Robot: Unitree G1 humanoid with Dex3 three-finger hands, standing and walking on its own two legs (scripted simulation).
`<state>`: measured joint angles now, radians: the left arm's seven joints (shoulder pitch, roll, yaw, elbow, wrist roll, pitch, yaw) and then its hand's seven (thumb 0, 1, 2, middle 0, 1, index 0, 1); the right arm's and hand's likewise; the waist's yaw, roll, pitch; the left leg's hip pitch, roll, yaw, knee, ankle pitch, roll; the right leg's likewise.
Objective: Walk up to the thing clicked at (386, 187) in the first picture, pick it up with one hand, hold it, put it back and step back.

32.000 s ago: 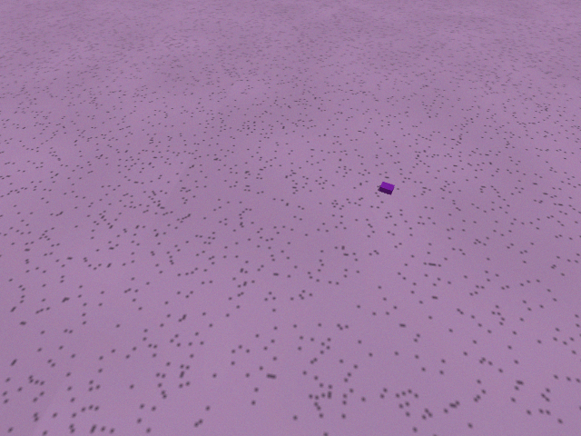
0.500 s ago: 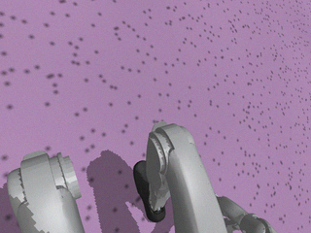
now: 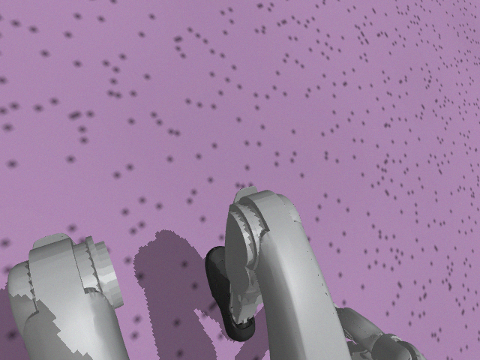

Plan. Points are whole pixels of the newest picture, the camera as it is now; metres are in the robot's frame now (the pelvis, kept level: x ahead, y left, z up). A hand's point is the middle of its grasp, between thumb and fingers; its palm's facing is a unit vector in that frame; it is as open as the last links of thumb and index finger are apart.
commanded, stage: settle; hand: left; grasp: from above
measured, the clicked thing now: out of the picture +0.40 +0.37 -0.27
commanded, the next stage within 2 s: go down in 0.78 s
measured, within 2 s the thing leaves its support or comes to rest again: neither
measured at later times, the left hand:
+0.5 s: hand out of the picture +0.38 +0.37 -0.20, palm faces -0.33 -0.16 -0.93, open 5.8 cm
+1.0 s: hand out of the picture +0.37 +0.36 -0.11, palm faces -0.40 -0.12 -0.91, open 5.8 cm
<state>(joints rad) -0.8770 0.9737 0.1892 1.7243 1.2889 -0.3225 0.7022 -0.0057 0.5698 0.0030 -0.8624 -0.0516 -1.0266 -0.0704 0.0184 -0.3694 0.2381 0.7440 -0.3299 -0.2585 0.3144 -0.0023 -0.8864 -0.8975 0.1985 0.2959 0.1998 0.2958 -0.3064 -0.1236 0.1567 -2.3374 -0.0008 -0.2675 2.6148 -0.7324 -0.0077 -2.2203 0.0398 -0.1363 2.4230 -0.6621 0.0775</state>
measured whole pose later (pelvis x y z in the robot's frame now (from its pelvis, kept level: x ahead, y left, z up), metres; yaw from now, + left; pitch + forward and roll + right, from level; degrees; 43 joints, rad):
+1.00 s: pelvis -0.01 -0.01 +0.04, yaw +6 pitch +31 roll -9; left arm -0.78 0.75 0.16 1.30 1.25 -0.29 0.38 0.00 0.63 0.05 -1.03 -0.17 -1.06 -0.13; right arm 0.12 -0.32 0.04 0.76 -0.15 -0.09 0.22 0.00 -0.92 -0.91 0.20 0.30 0.20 0.30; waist -0.17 0.01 -0.05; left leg -2.31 -0.01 -0.16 2.43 -0.67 -0.02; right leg -2.22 -0.01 -0.06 2.33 -0.65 0.05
